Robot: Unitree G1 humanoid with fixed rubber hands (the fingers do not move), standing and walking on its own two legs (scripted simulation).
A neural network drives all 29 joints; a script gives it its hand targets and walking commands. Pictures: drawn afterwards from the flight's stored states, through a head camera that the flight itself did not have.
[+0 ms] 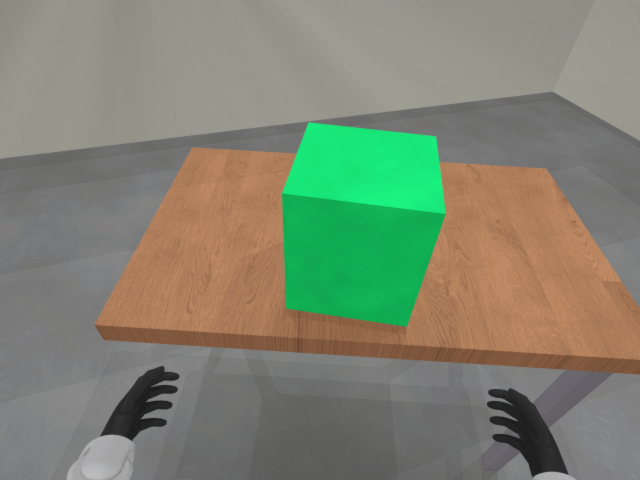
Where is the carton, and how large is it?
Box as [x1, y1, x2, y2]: [282, 122, 445, 326]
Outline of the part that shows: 309,122 282,192 286,308 406,326 445,214 435,136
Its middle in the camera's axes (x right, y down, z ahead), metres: +0.07 -0.03 +0.65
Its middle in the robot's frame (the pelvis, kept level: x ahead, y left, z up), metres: +0.50 -0.03 +0.05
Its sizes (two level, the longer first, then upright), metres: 0.210 0.200 0.250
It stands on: a table, 0.70 m high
